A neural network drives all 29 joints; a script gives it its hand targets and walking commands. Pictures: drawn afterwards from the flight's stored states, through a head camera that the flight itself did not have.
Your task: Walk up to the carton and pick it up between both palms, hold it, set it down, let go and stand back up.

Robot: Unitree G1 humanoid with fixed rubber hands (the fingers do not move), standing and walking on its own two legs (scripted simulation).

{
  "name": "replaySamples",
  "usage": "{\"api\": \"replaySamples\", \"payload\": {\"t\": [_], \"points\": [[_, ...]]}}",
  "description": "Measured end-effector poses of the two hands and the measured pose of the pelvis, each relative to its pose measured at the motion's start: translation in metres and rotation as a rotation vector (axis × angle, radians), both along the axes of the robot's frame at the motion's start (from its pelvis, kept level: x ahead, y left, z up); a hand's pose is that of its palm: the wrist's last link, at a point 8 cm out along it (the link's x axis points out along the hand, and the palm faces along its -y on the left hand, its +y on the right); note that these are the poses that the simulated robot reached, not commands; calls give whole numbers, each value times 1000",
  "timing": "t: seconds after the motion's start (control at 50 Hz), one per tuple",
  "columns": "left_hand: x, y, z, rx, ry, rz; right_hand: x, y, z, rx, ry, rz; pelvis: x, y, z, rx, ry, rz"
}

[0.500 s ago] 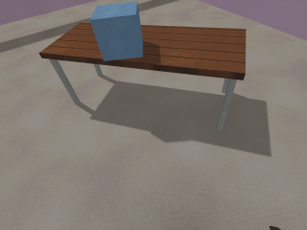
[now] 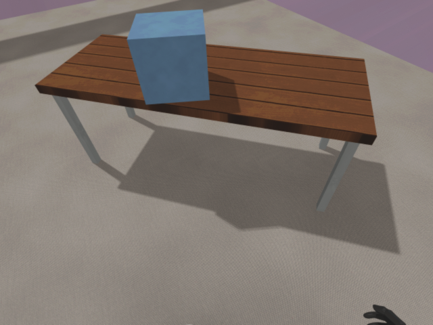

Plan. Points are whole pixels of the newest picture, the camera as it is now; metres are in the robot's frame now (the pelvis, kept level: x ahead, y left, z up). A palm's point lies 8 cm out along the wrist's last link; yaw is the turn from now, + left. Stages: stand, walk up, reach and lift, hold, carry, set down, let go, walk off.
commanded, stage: walk up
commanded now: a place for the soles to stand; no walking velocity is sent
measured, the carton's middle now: (173, 57) +1.11 +0.20 -0.04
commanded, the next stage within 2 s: none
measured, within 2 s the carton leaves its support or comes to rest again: neither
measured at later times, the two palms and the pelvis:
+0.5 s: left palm (33, 296) +0.20 +0.38 -0.05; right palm (352, 262) +0.27 -0.26 -0.09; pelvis +0.16 +0.04 +0.01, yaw +4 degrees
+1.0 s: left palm (21, 230) +0.33 +0.45 -0.03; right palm (306, 216) +0.39 -0.19 -0.10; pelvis +0.30 +0.11 +0.02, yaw -1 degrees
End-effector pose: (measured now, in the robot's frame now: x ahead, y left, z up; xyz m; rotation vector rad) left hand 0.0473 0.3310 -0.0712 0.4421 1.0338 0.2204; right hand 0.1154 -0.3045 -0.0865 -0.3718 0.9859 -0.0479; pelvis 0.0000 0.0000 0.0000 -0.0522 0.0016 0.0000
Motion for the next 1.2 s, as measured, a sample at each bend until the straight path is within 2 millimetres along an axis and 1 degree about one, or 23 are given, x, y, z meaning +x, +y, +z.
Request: {"api": "replaySamples", "payload": {"t": [0.04,0.1,0.14,0.2,0.28,0.36,0.46,0.52,0.56,0.6,0.64,0.68,0.76,0.84,0.92,1.0,1.08,1.12,1.2], "points": [[21,13,-4,-16,-15,4,9,12,4,-23,3,0,12,14,1,0,-2,7],[47,26,2,-32,-35,-1,20,23,20,-53,6,-17,32,29,11,-20,0,5],[60,32,5,-42,-45,3,27,28,29,-72,7,-20,44,36,17,-21,-7,14],[71,40,6,-47,-47,22,40,36,32,-82,19,-10,61,44,19,-10,-18,31],[83,50,10,-32,-32,53,63,45,28,-67,19,6,83,51,20,13,-36,50],[103,54,19,-3,-30,68,95,50,21,-37,4,23,108,51,20,42,-36,62],[139,49,25,33,-33,67,136,48,5,-1,2,34,145,44,14,76,-24,66],[163,42,22,56,-49,60,166,43,-11,20,-12,41,171,36,2,88,-35,66],[171,39,21,63,-48,64,186,43,-16,32,-24,44,183,32,-1,63,-60,66],[175,38,28,70,-45,75,200,43,-12,37,-27,48,194,31,4,69,-74,72],[178,39,38,84,-32,78,212,43,-9,46,-30,44,204,31,11,81,-82,68],[184,41,46,97,-14,70,220,45,-8,59,-29,31,215,33,15,88,-87,54],[204,50,58,119,1,48,225,54,-13,86,13,4,234,42,21,90,-91,30],[232,66,64,132,10,16,232,69,-17,103,37,-28,253,58,23,82,-81,-2],[260,89,61,127,17,-2,246,90,-17,100,49,-47,273,80,21,60,-62,-22],[284,119,44,99,29,2,272,115,-13,68,49,-48,296,109,16,25,-27,-21],[309,156,15,63,45,7,303,148,-13,23,31,-35,318,147,1,0,-5,-13],[324,170,4,41,37,14,311,162,-10,-1,31,-26,326,164,-2,9,-17,-4],[350,189,6,9,17,15,324,179,14,-44,23,-39,346,185,10,-20,-14,-5]]}}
